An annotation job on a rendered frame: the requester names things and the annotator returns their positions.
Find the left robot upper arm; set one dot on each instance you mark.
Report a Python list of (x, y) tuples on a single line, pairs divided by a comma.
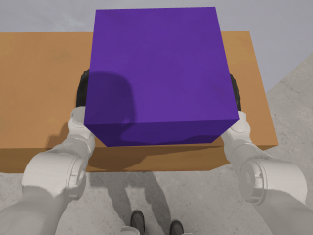
[(52, 181)]

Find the robot left foot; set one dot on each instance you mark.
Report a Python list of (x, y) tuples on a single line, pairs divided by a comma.
[(137, 221)]

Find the right robot upper arm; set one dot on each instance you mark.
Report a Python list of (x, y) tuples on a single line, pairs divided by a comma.
[(277, 189)]

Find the robot foot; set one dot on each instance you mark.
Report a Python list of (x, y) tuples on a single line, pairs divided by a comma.
[(176, 228), (137, 221)]

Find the robot left hand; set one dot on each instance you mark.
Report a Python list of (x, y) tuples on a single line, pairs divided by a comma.
[(81, 95)]

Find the robot right forearm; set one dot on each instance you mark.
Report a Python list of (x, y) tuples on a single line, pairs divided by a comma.
[(238, 147)]

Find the robot left forearm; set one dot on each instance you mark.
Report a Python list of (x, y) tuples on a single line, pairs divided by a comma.
[(80, 140)]

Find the robot right foot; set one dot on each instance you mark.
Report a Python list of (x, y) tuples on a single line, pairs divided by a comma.
[(176, 228)]

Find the carton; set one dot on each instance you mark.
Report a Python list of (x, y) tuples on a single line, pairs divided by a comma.
[(158, 76)]

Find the robot right hand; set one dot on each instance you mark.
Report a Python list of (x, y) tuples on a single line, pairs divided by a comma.
[(236, 92)]

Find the pedestal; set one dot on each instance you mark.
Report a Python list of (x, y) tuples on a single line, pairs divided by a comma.
[(40, 74)]

